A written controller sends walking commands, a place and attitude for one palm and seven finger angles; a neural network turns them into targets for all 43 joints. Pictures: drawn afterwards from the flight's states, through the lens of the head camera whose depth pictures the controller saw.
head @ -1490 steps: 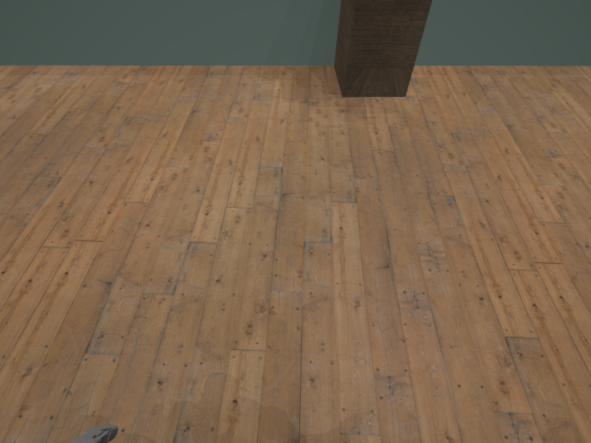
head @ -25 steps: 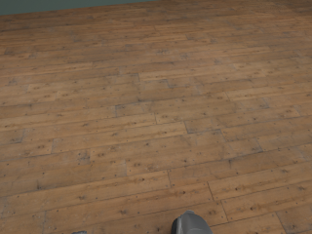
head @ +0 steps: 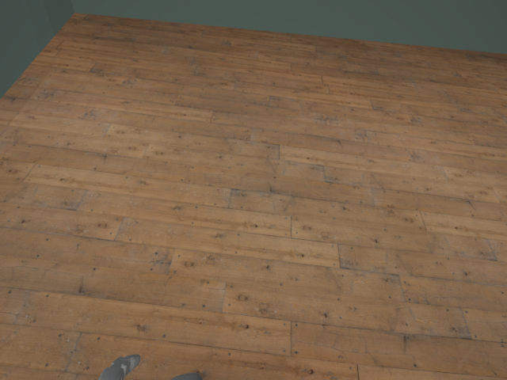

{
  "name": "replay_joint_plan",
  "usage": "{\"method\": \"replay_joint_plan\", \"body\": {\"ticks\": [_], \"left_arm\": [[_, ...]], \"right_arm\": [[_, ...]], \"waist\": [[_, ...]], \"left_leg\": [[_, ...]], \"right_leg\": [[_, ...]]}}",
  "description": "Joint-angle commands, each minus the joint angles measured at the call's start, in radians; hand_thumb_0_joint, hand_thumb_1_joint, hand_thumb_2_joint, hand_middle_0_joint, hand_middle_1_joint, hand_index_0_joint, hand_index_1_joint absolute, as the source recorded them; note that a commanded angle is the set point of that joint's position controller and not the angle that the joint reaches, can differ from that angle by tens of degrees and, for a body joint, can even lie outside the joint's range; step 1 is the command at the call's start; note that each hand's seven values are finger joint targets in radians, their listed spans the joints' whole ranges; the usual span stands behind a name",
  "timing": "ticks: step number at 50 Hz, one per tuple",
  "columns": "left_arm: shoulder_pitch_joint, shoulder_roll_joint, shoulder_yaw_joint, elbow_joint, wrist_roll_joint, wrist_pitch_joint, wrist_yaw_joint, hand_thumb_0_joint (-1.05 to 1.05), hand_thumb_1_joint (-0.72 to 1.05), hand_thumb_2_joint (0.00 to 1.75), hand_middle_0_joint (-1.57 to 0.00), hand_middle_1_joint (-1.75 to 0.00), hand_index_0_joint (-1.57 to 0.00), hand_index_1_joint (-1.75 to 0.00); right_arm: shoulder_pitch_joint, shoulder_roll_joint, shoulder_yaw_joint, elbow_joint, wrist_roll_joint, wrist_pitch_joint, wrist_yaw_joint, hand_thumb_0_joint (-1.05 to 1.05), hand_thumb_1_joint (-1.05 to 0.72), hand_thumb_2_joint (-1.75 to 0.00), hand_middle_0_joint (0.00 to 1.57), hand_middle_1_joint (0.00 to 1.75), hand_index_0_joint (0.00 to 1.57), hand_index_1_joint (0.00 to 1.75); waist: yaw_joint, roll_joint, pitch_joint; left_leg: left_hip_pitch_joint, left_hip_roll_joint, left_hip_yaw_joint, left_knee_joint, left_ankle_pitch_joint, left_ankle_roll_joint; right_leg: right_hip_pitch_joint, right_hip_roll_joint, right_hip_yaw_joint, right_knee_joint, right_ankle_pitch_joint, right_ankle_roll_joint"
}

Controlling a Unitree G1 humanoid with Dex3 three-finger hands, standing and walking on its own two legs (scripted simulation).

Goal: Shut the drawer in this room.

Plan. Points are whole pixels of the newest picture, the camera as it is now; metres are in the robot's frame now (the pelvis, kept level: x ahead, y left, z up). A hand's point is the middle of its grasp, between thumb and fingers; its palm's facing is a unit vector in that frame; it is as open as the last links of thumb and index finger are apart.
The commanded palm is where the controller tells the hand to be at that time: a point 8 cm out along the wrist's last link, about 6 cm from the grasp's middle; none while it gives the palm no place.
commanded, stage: turn to face it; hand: left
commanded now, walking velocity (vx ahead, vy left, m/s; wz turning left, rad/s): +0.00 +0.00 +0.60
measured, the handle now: out of the picture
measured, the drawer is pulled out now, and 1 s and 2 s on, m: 0.24 0.24 0.24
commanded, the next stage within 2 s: none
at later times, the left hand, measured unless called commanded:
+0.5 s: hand out of the picture +0.05 +0.23 -0.14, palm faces +0.28 -0.92 -0.26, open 7.4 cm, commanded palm none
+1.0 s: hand out of the picture -0.07 +0.11 -0.13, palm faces +0.58 -0.77 -0.28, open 7.4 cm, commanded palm none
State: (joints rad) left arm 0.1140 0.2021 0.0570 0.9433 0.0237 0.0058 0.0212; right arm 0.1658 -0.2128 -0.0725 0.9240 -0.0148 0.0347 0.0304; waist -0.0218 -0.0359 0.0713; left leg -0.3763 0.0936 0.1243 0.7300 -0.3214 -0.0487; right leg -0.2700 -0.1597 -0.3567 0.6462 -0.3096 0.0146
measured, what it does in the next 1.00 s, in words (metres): steps on the spot, turning left: right foot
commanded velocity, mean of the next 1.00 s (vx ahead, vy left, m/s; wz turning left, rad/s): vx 0.00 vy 0.00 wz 0.60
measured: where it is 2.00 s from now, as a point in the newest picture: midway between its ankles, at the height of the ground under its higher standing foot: outside the picture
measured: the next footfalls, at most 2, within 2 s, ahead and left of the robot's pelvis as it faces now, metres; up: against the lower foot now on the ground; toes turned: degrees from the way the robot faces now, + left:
right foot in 0.66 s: +0.08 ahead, -0.15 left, +0.00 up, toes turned +23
left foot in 1.16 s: -0.09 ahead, +0.03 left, +0.00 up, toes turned +48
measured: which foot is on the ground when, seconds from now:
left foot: down 0.00-0.64, up 0.66-1.00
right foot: down 0.00-0.00, up 0.02-0.64, down 0.66-1.00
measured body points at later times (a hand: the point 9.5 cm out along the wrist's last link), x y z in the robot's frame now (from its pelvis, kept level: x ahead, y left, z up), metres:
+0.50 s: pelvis +0.01 +0.00 +0.02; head +0.05 +0.02 +0.47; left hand +0.03 +0.28 -0.12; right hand +0.13 -0.23 -0.12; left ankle +0.04 +0.09 -0.72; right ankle +0.03 -0.17 -0.66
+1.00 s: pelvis +0.00 -0.09 +0.02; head +0.06 -0.08 +0.47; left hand -0.10 +0.15 -0.11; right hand +0.22 -0.26 -0.13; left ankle -0.13 +0.04 -0.65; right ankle +0.04 -0.16 -0.72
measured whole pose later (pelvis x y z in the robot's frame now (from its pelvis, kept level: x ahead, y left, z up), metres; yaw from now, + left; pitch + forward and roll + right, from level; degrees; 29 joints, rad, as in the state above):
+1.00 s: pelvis +0.00 -0.09 +0.02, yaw +37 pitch +0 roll +3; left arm 0.23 0.19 0.02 0.90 0.02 0.00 0.02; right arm 0.15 -0.29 -0.08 0.95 -0.01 0.10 0.03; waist 0.00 0.00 0.11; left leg -0.41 0.03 -0.01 0.97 -0.44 -0.09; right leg -0.21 -0.13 -0.21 0.51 -0.29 -0.03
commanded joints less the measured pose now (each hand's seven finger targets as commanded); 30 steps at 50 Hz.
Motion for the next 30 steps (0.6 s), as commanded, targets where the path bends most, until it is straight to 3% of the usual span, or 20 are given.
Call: {"method": "replay_joint_plan", "body": {"ticks": [1, 2, 3, 5, 8, 12, 18, 22, 27, 30], "left_arm": [[-0.035, 0.079, 0.019, -0.146, -0.003, 0.013, -0.003, 0.00, 0.90, 0.90, -0.20, -0.30, -0.20, -0.30], [-0.047, 0.084, 0.025, -0.139, 0.002, 0.023, 0.004, 0.00, 0.90, 0.90, -0.20, -0.30, -0.20, -0.30], [-0.044, 0.092, 0.031, -0.127, -0.001, 0.020, 0.002, 0.00, 0.90, 0.90, -0.20, -0.30, -0.20, -0.30], [0.012, 0.110, 0.039, -0.081, 0.001, 0.018, -0.013, 0.00, 0.90, 0.90, -0.20, -0.30, -0.20, -0.30], [0.058, 0.126, 0.039, -0.053, -0.003, 0.023, -0.011, 0.00, 0.90, 0.90, -0.20, -0.30, -0.20, -0.30], [0.047, 0.137, 0.040, -0.056, -0.007, 0.025, -0.003, 0.00, 0.90, 0.90, -0.20, -0.30, -0.20, -0.30], [0.014, 0.149, 0.035, -0.073, -0.011, 0.025, 0.003, 0.00, 0.90, 0.90, -0.20, -0.30, -0.20, -0.30], [-0.028, 0.143, 0.030, -0.094, -0.014, 0.025, 0.005, 0.00, 0.90, 0.90, -0.20, -0.30, -0.20, -0.30], [0.012, 0.126, 0.024, -0.109, -0.020, 0.022, 0.008, 0.00, 0.90, 0.90, -0.20, -0.30, -0.20, -0.30], [0.114, 0.142, 0.030, -0.100, -0.022, 0.016, 0.009, 0.00, 0.90, 0.90, -0.20, -0.30, -0.20, -0.30]], "right_arm": [[0.224, -0.270, -0.059, -0.043, -0.016, -0.020, -0.014, 0.00, -0.90, -0.90, 0.20, 0.30, 0.20, 0.30], [0.205, -0.258, -0.056, -0.032, -0.013, -0.023, -0.031, 0.00, -0.90, -0.90, 0.20, 0.30, 0.20, 0.30], [0.134, -0.239, -0.050, -0.052, -0.010, -0.023, -0.038, 0.00, -0.90, -0.90, 0.20, 0.30, 0.20, 0.30], [0.041, -0.183, -0.029, -0.085, -0.005, -0.034, -0.043, 0.00, -0.90, -0.90, 0.20, 0.30, 0.20, 0.30], [0.062, -0.185, -0.029, -0.076, 0.000, -0.043, -0.045, 0.00, -0.90, -0.90, 0.20, 0.30, 0.20, 0.30], [0.106, -0.189, -0.034, -0.056, 0.002, -0.040, -0.044, 0.00, -0.90, -0.90, 0.20, 0.30, 0.20, 0.30], [0.108, -0.199, -0.044, -0.045, -0.001, -0.028, -0.039, 0.00, -0.90, -0.90, 0.20, 0.30, 0.20, 0.30], [0.110, -0.206, -0.051, -0.042, -0.007, -0.017, -0.035, 0.00, -0.90, -0.90, 0.20, 0.30, 0.20, 0.30], [0.070, -0.221, -0.061, -0.061, -0.012, -0.002, -0.030, 0.00, -0.90, -0.90, 0.20, 0.30, 0.20, 0.30], [0.008, -0.209, -0.064, -0.084, -0.009, 0.005, -0.024, 0.00, -0.90, -0.90, 0.20, 0.30, 0.20, 0.30]], "waist": [[-0.084, 0.440, -0.091], [-0.066, 0.393, -0.147], [-0.038, 0.335, -0.139], [0.009, 0.199, -0.138], [0.011, 0.125, -0.176], [-0.003, 0.116, -0.167], [-0.017, 0.146, -0.139], [-0.033, 0.155, -0.122], [-0.019, 0.185, -0.143], [0.031, 0.198, -0.140]], "left_leg": [[0.217, 0.369, -0.577, -0.438, 0.506, 0.221], [0.238, 0.336, -0.595, -0.428, 0.462, 0.208], [0.232, 0.286, -0.539, -0.417, 0.365, 0.191], [0.233, 0.179, -0.378, -0.404, 0.370, 0.141], [0.294, 0.145, -0.332, -0.404, 0.467, 0.147], [0.336, 0.140, -0.374, -0.406, 0.512, 0.157], [0.321, 0.132, -0.464, -0.416, 0.404, 0.203], [0.255, 0.124, -0.547, -0.427, 0.278, 0.225], [0.161, 0.089, -0.620, -0.410, 0.209, 0.220], [0.007, 0.021, -0.603, -0.383, 0.122, 0.167]], "right_leg": [[-0.334, 0.040, 0.196, 0.442, -0.399, 0.070], [-0.371, 0.047, 0.317, 0.543, -0.325, 0.058], [-0.401, 0.047, 0.349, 0.595, -0.227, 0.060], [-0.376, 0.041, 0.359, 0.590, -0.056, 0.071], [-0.337, 0.048, 0.369, 0.562, -0.008, 0.088], [-0.337, 0.055, 0.383, 0.524, -0.016, 0.103], [-0.316, 0.063, 0.392, 0.424, -0.064, 0.107], [-0.260, 0.086, 0.395, 0.327, -0.115, 0.089], [-0.110, 0.138, 0.386, 0.136, -0.139, 0.060], [0.109, 0.160, 0.365, -0.116, -0.040, 0.038]]}}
